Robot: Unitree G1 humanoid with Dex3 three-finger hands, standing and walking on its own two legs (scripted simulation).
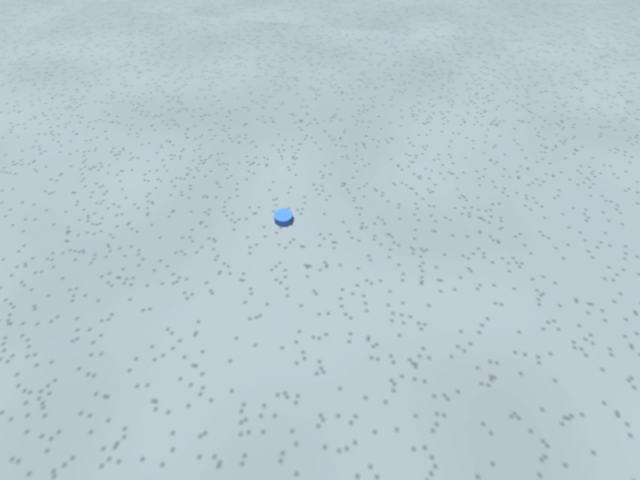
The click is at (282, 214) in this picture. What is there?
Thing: low tin
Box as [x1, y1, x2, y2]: [274, 208, 292, 226]
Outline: 282,208 274,213 274,218 276,224 280,226 286,226 292,222 292,213 290,210
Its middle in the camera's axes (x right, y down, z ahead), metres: -0.16 -0.11 +1.75
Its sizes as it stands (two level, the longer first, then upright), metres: 0.083 0.083 0.035
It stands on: the floor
